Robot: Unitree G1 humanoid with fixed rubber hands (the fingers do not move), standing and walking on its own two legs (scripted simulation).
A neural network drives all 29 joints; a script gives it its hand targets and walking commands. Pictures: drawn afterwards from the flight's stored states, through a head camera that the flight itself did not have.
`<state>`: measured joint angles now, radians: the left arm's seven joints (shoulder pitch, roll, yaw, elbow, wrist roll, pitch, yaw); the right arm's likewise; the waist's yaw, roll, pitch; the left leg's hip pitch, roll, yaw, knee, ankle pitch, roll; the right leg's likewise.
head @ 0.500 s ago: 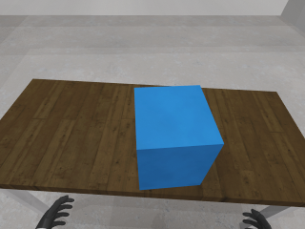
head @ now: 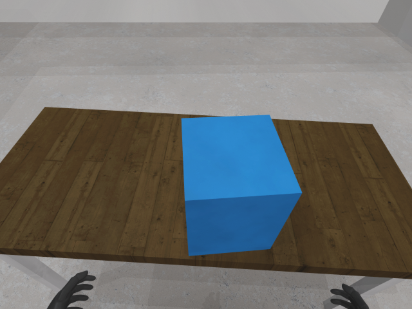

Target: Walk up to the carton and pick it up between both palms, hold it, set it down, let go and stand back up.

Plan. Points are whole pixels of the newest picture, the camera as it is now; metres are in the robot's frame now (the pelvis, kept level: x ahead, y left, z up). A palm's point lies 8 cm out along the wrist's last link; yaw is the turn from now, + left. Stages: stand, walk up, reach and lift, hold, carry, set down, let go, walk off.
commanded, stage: stand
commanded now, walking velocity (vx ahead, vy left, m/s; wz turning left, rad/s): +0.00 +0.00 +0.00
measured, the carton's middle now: (228, 187) +0.39 -0.01 -0.01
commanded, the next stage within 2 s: none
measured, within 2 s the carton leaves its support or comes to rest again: neither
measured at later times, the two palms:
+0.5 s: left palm out of the picture +0.13 +0.30 -0.07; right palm out of the picture +0.14 -0.28 -0.08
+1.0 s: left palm out of the picture +0.12 +0.30 -0.08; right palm out of the picture +0.13 -0.28 -0.08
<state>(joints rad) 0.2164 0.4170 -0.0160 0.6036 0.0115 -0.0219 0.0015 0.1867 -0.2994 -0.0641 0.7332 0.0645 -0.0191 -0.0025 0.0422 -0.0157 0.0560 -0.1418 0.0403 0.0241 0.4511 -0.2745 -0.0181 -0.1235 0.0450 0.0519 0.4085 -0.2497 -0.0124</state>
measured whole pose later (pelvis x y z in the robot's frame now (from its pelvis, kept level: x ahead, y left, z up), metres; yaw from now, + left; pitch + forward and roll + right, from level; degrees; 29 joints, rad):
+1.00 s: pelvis -0.01 +0.00 +0.00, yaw +0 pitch -3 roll -1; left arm 0.22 0.43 -0.02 0.66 0.01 -0.03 0.00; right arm 0.19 -0.30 -0.07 0.75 0.06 -0.02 0.00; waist 0.04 -0.02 0.05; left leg -0.14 0.04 0.02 0.45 -0.27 -0.02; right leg -0.12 0.04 0.05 0.41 -0.24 -0.01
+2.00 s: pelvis -0.02 +0.00 +0.00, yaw +0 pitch -3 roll -1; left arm 0.22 0.42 -0.02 0.71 0.01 -0.03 0.00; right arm 0.19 -0.30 -0.06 0.79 0.06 -0.02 0.00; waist 0.04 -0.01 0.05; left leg -0.14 0.04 0.02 0.44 -0.25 -0.02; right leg -0.13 0.04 0.05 0.41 -0.23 -0.01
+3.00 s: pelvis -0.02 -0.01 +0.00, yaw +0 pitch -3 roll +0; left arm 0.22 0.41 -0.02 0.74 0.01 -0.03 0.00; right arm 0.19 -0.31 -0.05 0.84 0.06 -0.02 0.00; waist 0.04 0.01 0.05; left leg -0.14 0.04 0.02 0.42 -0.22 -0.02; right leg -0.14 0.04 0.05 0.41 -0.22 -0.02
